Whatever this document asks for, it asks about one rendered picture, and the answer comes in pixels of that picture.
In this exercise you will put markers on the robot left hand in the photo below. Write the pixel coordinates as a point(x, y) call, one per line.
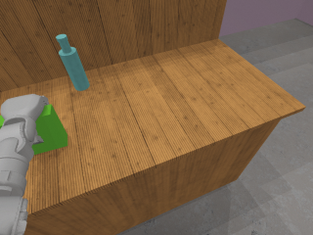
point(30, 105)

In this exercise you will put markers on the sponge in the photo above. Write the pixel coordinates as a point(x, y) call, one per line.
point(50, 129)

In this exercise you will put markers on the robot left forearm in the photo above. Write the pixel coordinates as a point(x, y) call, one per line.
point(16, 139)

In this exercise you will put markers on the table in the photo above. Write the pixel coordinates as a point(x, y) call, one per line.
point(171, 112)

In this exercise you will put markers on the robot left upper arm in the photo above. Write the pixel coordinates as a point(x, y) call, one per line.
point(13, 215)

